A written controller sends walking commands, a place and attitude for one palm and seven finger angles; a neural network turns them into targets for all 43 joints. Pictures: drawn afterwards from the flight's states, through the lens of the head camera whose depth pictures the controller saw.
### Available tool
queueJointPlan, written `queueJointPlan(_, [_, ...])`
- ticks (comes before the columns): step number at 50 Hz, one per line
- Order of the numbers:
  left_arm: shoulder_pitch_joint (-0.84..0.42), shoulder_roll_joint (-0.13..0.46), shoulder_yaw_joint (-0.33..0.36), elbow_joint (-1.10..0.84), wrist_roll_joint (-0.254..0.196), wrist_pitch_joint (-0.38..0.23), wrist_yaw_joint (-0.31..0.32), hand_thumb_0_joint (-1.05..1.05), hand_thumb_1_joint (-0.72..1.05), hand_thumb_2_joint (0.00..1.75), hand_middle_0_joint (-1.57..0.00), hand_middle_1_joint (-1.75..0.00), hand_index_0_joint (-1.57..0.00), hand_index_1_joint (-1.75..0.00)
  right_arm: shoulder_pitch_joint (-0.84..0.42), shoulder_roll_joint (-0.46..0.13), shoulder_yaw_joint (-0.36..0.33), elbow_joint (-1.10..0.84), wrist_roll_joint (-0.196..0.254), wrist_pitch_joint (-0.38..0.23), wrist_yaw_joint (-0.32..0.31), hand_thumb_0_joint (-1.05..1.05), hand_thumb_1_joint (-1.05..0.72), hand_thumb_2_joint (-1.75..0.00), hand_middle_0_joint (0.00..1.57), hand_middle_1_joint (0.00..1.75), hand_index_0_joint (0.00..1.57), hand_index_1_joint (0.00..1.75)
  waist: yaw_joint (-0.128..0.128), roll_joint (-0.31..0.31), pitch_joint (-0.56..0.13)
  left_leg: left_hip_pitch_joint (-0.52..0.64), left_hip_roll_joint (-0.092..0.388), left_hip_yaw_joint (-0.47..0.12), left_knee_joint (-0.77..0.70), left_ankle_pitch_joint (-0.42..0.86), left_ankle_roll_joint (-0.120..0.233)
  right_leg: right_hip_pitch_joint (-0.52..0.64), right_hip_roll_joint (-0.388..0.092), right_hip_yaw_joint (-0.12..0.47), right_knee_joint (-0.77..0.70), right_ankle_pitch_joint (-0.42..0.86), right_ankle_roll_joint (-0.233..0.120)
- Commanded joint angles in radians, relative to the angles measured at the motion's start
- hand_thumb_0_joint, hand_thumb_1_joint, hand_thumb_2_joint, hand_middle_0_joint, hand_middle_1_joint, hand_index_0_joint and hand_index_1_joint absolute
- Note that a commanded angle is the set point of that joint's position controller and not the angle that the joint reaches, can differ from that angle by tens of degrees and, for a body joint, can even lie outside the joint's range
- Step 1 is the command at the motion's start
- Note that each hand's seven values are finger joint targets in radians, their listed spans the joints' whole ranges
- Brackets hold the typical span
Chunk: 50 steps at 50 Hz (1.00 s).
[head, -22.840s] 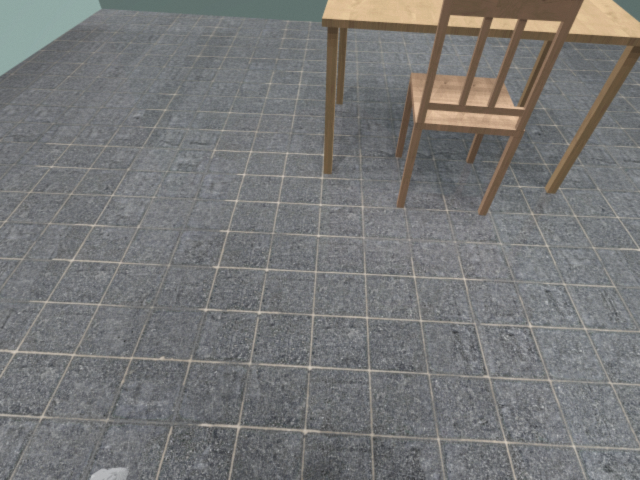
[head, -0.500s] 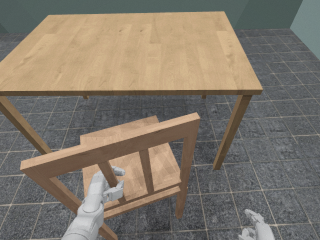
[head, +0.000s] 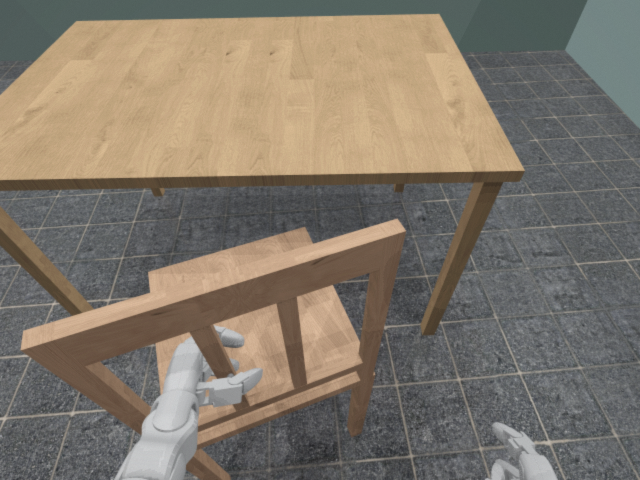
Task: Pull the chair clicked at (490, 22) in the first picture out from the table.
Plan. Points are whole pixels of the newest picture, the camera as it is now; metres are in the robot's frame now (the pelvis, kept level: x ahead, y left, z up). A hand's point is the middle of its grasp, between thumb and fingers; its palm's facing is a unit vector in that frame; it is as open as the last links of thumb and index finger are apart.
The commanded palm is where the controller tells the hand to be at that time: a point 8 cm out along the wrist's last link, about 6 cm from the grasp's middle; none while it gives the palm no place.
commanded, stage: open the thumb and straighten the fingers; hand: left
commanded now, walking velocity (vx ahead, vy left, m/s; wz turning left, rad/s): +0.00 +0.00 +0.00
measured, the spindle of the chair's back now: (224, 370) +0.29 +0.14 -0.07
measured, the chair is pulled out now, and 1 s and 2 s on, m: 0.18 0.18 0.18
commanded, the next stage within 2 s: draw the fingers out of the gap in 0.50 s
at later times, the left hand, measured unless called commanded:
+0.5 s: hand (228, 378) +0.27 +0.13 -0.06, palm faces +0.03 -0.98 -0.19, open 17.0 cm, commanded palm +0.25 +0.18 -0.03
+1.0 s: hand (217, 432) +0.21 +0.14 -0.06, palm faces +0.05 -0.98 -0.20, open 17.5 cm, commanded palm +0.18 +0.19 -0.03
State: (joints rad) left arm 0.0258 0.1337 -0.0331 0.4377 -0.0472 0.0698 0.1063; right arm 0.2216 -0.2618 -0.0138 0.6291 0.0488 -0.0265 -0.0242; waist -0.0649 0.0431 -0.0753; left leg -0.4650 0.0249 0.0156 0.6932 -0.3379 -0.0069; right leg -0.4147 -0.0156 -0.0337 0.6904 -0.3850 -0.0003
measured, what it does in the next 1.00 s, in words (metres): stands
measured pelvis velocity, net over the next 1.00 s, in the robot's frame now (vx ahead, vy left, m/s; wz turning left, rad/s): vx -0.01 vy -0.01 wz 0.03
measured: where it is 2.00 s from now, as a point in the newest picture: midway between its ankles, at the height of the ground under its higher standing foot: outside the picture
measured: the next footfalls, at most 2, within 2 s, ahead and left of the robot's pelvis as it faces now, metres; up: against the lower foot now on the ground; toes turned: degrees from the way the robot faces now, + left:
none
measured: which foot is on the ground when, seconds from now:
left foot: down 0.00-1.00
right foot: down 0.00-1.00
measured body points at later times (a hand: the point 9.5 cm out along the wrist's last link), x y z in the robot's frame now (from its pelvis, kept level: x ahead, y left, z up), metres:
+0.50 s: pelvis -0.01 +0.00 -0.02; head +0.02 -0.01 +0.43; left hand +0.27 +0.18 -0.04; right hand +0.14 -0.24 -0.12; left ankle +0.01 +0.12 -0.72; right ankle -0.02 -0.12 -0.72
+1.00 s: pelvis -0.01 -0.01 -0.03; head +0.02 -0.02 +0.42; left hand +0.20 +0.19 -0.05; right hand +0.16 -0.26 -0.11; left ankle +0.01 +0.12 -0.72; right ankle -0.02 -0.12 -0.72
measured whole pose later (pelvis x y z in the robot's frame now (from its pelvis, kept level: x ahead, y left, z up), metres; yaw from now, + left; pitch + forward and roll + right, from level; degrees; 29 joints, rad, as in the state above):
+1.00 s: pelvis -0.01 -0.01 -0.03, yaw +2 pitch +9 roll +0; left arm 0.32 0.17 -0.06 0.04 -0.06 0.24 0.10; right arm 0.24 -0.26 0.02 0.52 0.04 -0.06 -0.07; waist -0.05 0.05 -0.11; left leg -0.63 0.02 -0.02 0.90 -0.42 -0.02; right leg -0.57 -0.02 -0.07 0.89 -0.48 -0.01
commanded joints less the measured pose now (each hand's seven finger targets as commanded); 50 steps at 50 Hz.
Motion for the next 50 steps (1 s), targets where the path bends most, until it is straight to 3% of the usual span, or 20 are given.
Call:
queueJointPlan(1, [-0.232,0.11,0.065,-0.237,-0.002,0.026,0.013,0.0,-0.55,0.2,-0.43,-1.23,-0.43,-1.23,-0.084,-0.121,-0.043,-0.161,-0.007,-0.051,-0.009,0.0,-0.9,-0.9,0.2,0.3,0.2,0.3,0.01,-0.035,-0.231,0.103,0.002,-0.014,-0.012,0.236,0.034,-0.026,-0.002,-0.022,-0.03,0.291,0.0])
queueJointPlan(4, [-0.26,0.07,0.031,-0.24,-0.003,0.064,0.011,0.0,-0.55,0.2,-0.35,-1.01,-0.35,-1.01,-0.081,-0.121,-0.035,-0.171,-0.006,-0.049,-0.017,0.0,-0.9,-0.9,0.2,0.3,0.2,0.3,0.003,-0.041,-0.219,0.088,0.005,-0.024,0.006,0.233,0.031,-0.056,-0.002,-0.03,-0.01,0.262,-0.002])
queueJointPlan(6, [-0.279,0.035,-0.003,-0.283,-0.005,0.078,0.013,0.0,-0.55,0.2,-0.3,-0.87,-0.3,-0.87,-0.078,-0.117,-0.035,-0.183,-0.007,-0.053,-0.02,0.0,-0.9,-0.9,0.2,0.3,0.2,0.3,0.002,-0.035,-0.256,0.107,0.007,-0.029,0.019,0.258,0.028,-0.059,-0.001,-0.035,0.007,0.272,-0.003])
queueJointPlan(9, [-0.291,0.045,0.004,-0.282,-0.004,0.102,0.022,0.0,-0.55,0.2,-0.22,-0.65,-0.22,-0.65,-0.075,-0.12,-0.031,-0.181,-0.007,-0.05,-0.027,0.0,-0.9,-0.9,0.2,0.3,0.2,0.3,0.0,-0.041,-0.251,0.096,0.008,-0.036,0.027,0.242,0.026,-0.077,0.0,-0.037,0.014,0.251,-0.002])
queueJointPlan(10, [-0.271,0.064,0.031,-0.285,-0.006,0.107,0.029,0.0,-0.55,0.2,-0.2,-0.58,-0.2,-0.58,-0.069,-0.121,-0.034,-0.184,-0.01,-0.05,-0.029,0.0,-0.9,-0.9,0.2,0.3,0.2,0.3,0.007,-0.075,-0.265,0.089,0.007,-0.038,0.031,0.245,0.027,-0.065,0.002,-0.039,0.019,0.258,-0.002])
queueJointPlan(12, [-0.241,0.062,0.034,-0.291,-0.004,0.123,0.03,0.0,-0.55,0.2,-0.15,-0.43,-0.15,-0.43,-0.075,-0.118,-0.03,-0.193,-0.01,-0.046,-0.03,0.0,-0.9,-0.9,0.2,0.3,0.2,0.3,0.015,-0.056,-0.263,0.078,0.005,-0.033,0.034,0.243,0.025,-0.066,0.001,-0.037,0.023,0.259,-0.003])
queueJointPlan(13, [-0.247,0.092,0.052,-0.283,0.006,0.13,0.035,0.0,-0.55,0.2,-0.13,-0.36,-0.13,-0.36,-0.073,-0.123,-0.03,-0.191,-0.01,-0.04,-0.03,0.0,-0.9,-0.9,0.2,0.3,0.2,0.3,0.014,-0.061,-0.25,0.068,0.007,-0.037,0.035,0.235,0.024,-0.072,0.001,-0.037,0.025,0.246,-0.004])
queueJointPlan(14, [-0.267,0.07,0.035,-0.253,0.01,0.136,0.035,0.0,-0.55,0.2,-0.1,-0.29,-0.1,-0.29,-0.07,-0.119,-0.024,-0.186,-0.011,-0.034,-0.03,0.0,-0.9,-0.9,0.2,0.3,0.2,0.3,0.003,-0.062,-0.219,0.051,0.003,-0.037,0.041,0.22,0.025,-0.098,0.003,-0.037,0.027,0.237,-0.003])
queueJointPlan(15, [-0.265,0.069,0.037,-0.266,0.01,0.137,0.035,0.0,-0.55,0.2,-0.07,-0.22,-0.07,-0.22,-0.067,-0.118,-0.026,-0.192,-0.013,-0.033,-0.029,0.0,-0.9,-0.9,0.2,0.3,0.2,0.3,0.005,-0.079,-0.231,0.047,0.003,-0.035,0.045,0.215,0.026,-0.094,0.003,-0.037,0.03,0.237,-0.002])
queueJointPlan(17, [-0.252,0.083,0.051,-0.3,0.005,0.135,0.032,0.0,-0.55,0.2,-0.02,-0.07,-0.02,-0.07,-0.074,-0.115,-0.024,-0.205,-0.011,-0.031,-0.03,0.0,-0.9,-0.9,0.2,0.3,0.2,0.3,0.016,-0.038,-0.252,0.052,0.001,-0.031,0.047,0.212,0.024,-0.085,0.002,-0.032,0.033,0.231,-0.007])
queueJointPlan(18, [-0.256,0.085,0.047,-0.306,0.006,0.138,0.032,0.0,-0.55,0.2,0.0,0.0,0.0,0.0,-0.074,-0.117,-0.024,-0.208,-0.012,-0.03,-0.031,0.0,-0.9,-0.9,0.2,0.3,0.2,0.3,0.012,-0.05,-0.247,0.046,0.002,-0.034,0.05,0.211,0.025,-0.085,0.002,-0.034,0.032,0.229,-0.006])
queueJointPlan(21, [-0.246,0.067,0.025,-0.349,-0.002,0.131,0.028,0.0,-0.55,0.2,0.0,0.0,0.0,0.0,-0.072,-0.11,-0.022,-0.212,-0.012,-0.036,-0.035,0.0,-0.9,-0.9,0.2,0.3,0.2,0.3,0.005,-0.042,-0.269,0.061,0.004,-0.034,0.055,0.213,0.026,-0.087,0.003,-0.033,0.033,0.231,-0.005])
queueJointPlan(29, [-0.296,0.068,0.007,-0.337,-0.006,0.147,0.032,0.0,-0.55,0.2,0.0,0.0,0.0,0.0,-0.073,-0.116,-0.016,-0.198,-0.007,-0.037,-0.043,0.0,-0.9,-0.9,0.2,0.3,0.2,0.3,-0.012,-0.055,-0.229,0.034,-0.003,-0.041,0.058,0.146,0.031,-0.12,0.005,-0.03,0.022,0.177,-0.001])
queueJointPlan(30, [-0.208,0.108,0.068,-0.276,-0.006,0.151,0.034,0.0,-0.55,0.2,0.0,0.0,0.0,0.0,-0.064,-0.119,-0.019,-0.199,-0.012,-0.035,-0.044,0.0,-0.9,-0.9,0.2,0.3,0.2,0.3,0.01,-0.072,-0.216,0.009,-0.007,-0.036,0.062,0.143,0.028,-0.113,0.006,-0.031,0.027,0.179,-0.004])
queueJointPlan(33, [-0.12,0.101,0.053,-0.355,-0.001,0.139,0.027,0.0,-0.55,0.2,0.0,0.0,0.0,0.0,-0.072,-0.114,-0.021,-0.231,-0.011,-0.037,-0.038,0.0,-0.9,-0.9,0.2,0.3,0.2,0.3,0.029,-0.036,-0.272,0.022,-0.008,-0.027,0.063,0.18,0.028,-0.076,0.0,-0.027,0.04,0.211,-0.008])
queueJointPlan(35, [-0.033,0.096,0.043,-0.407,-0.006,0.134,0.024,0.0,-0.55,0.2,0.0,0.0,0.0,0.0,-0.071,-0.108,-0.021,-0.247,-0.01,-0.041,-0.036,0.0,-0.9,-0.9,0.2,0.3,0.2,0.3,0.03,-0.052,-0.275,0.022,-0.005,-0.023,0.066,0.189,0.028,-0.066,-0.003,-0.026,0.039,0.231,-0.006])
queueJointPlan(39, [0.033,0.109,0.036,-0.479,-0.009,0.129,0.023,0.0,-0.55,0.2,0.0,0.0,0.0,0.0,-0.073,-0.11,-0.017,-0.26,-0.007,-0.048,-0.039,0.0,-0.9,-0.9,0.2,0.3,0.2,0.3,0.015,-0.081,-0.213,-0.012,-0.007,-0.025,0.071,0.155,0.032,-0.088,-0.002,-0.023,0.033,0.211,-0.002])
queueJointPlan(42, [0.072,0.105,0.014,-0.554,-0.007,0.123,0.019,0.0,-0.55,0.2,0.0,0.0,0.0,0.0,-0.072,-0.107,-0.016,-0.273,-0.006,-0.063,-0.043,0.0,-0.9,-0.9,0.2,0.3,0.2,0.3,0.011,-0.033,-0.217,-0.004,-0.01,-0.026,0.082,0.141,0.033,-0.105,-0.003,-0.022,0.037,0.191,-0.001])
queueJointPlan(43, [0.072,0.124,0.025,-0.566,-0.006,0.121,0.021,0.0,-0.55,0.2,0.0,0.0,0.0,0.0,-0.067,-0.111,-0.016,-0.271,-0.009,-0.068,-0.047,0.0,-0.9,-0.9,0.2,0.3,0.2,0.3,0.006,-0.063,-0.205,-0.015,-0.01,-0.03,0.087,0.14,0.035,-0.106,-0.002,-0.021,0.035,0.191,-0.001])
queueJointPlan(50, [0.28,0.113,0.003,-0.649,-0.017,0.105,-0.011,0.0,-0.55,0.2,0.0,0.0,0.0,0.0,-0.052,-0.105,-0.014,-0.286,-0.009,-0.113,-0.055,0.0,-0.9,-0.9,0.2,0.3,0.2,0.3,0.011,-0.049,-0.209,-0.016,-0.017,-0.035,0.116,0.156,0.037,-0.117,-0.006,-0.026,0.053,0.216,0.001])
